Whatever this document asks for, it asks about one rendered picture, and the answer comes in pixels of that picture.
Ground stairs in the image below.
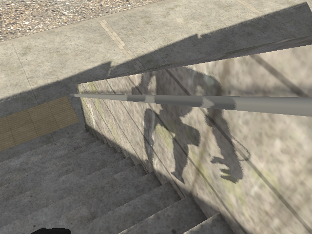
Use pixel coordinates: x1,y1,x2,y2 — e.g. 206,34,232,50
0,130,235,234

